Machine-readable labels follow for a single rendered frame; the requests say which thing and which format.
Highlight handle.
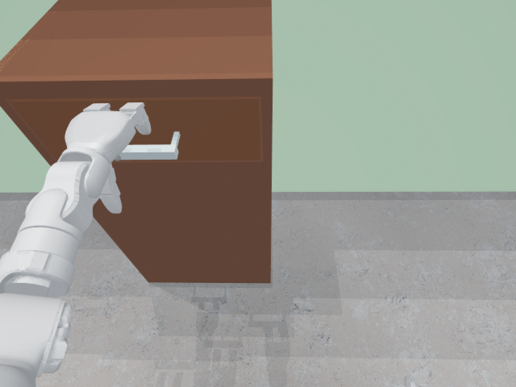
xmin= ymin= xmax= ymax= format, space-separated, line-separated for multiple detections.
xmin=119 ymin=131 xmax=180 ymax=160

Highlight robot left forearm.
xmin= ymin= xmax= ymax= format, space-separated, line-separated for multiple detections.
xmin=0 ymin=147 xmax=110 ymax=298

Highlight cabinet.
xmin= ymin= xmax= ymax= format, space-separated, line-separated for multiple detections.
xmin=0 ymin=0 xmax=273 ymax=283

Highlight drawer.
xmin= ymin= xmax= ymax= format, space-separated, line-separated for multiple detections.
xmin=10 ymin=97 xmax=262 ymax=161

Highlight robot left hand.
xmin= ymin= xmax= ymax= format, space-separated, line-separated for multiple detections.
xmin=64 ymin=102 xmax=151 ymax=214

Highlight left robot upper arm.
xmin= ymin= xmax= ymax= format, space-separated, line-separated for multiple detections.
xmin=0 ymin=292 xmax=73 ymax=387

